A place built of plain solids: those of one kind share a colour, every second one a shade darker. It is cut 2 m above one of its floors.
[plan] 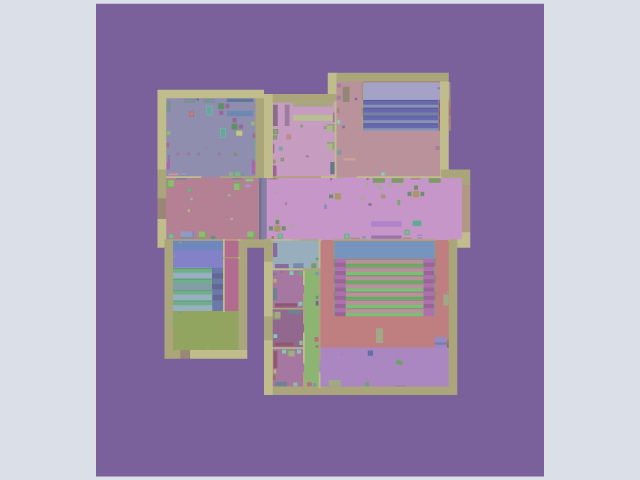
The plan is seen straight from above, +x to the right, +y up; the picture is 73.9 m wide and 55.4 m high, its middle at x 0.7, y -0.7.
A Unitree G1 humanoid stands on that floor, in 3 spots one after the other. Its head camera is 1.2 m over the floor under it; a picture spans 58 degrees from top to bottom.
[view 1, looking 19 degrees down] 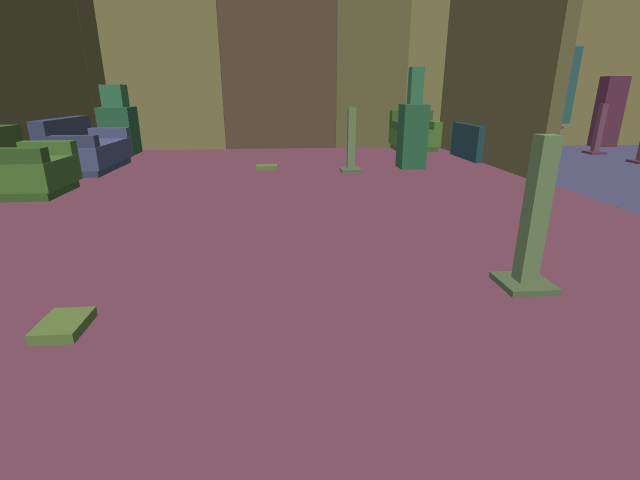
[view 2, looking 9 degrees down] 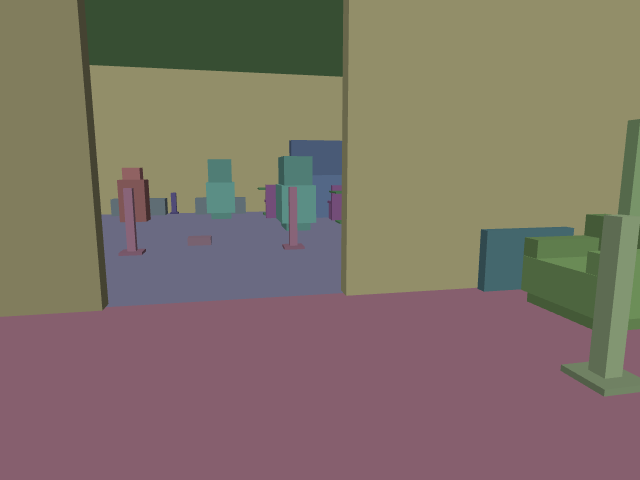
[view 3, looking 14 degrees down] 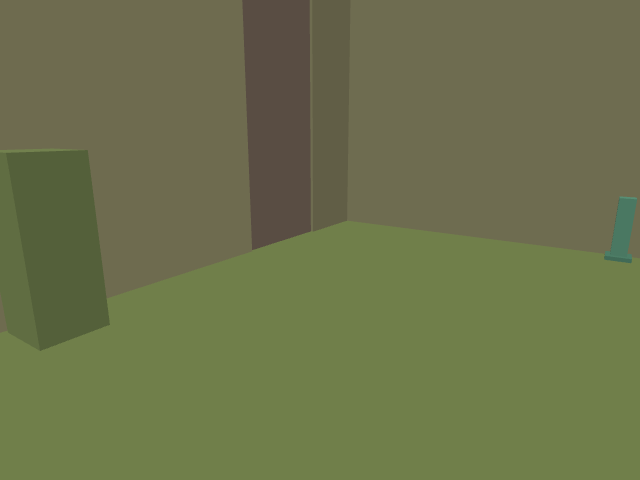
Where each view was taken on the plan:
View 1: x -7.35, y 2.92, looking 175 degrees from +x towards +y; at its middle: floor_street_high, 3.69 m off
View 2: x -11.90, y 2.50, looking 78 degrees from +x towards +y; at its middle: floor_gallery_room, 7.67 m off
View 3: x -11.12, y -10.40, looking -146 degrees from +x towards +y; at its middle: floor_screen_front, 4.96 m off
